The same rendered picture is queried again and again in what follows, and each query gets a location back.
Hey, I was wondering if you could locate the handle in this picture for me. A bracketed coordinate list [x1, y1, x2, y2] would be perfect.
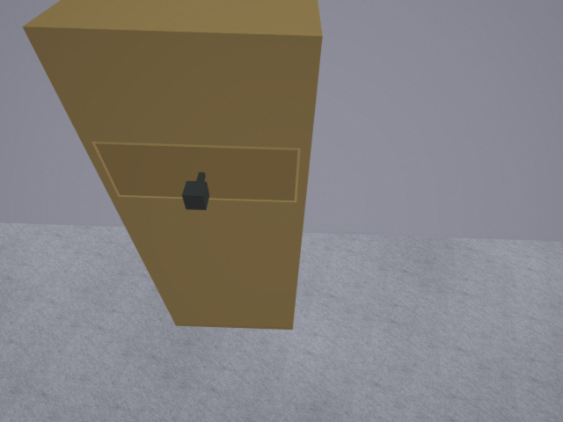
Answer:
[182, 172, 209, 210]

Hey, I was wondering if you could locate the drawer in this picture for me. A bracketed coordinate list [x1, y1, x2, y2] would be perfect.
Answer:
[95, 142, 298, 200]

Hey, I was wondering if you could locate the cabinet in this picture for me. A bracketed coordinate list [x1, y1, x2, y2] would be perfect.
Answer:
[22, 0, 323, 330]

